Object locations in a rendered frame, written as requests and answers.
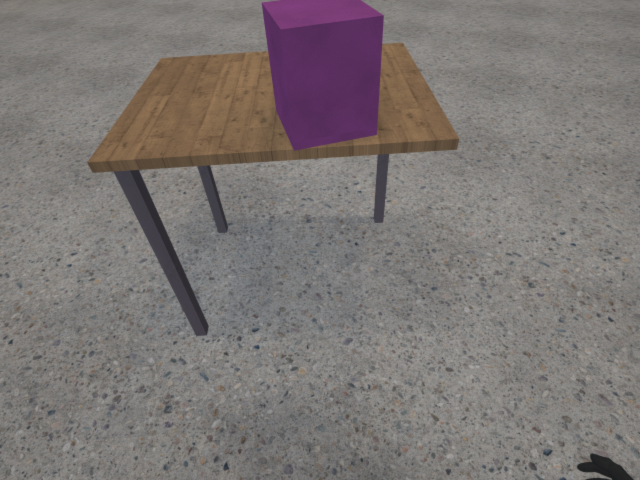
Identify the carton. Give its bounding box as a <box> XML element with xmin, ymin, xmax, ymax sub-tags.
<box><xmin>262</xmin><ymin>0</ymin><xmax>384</xmax><ymax>151</ymax></box>

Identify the table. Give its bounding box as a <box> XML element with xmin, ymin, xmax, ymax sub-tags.
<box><xmin>87</xmin><ymin>43</ymin><xmax>459</xmax><ymax>336</ymax></box>

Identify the robot right hand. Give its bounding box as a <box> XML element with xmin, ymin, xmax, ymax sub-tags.
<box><xmin>577</xmin><ymin>454</ymin><xmax>633</xmax><ymax>480</ymax></box>

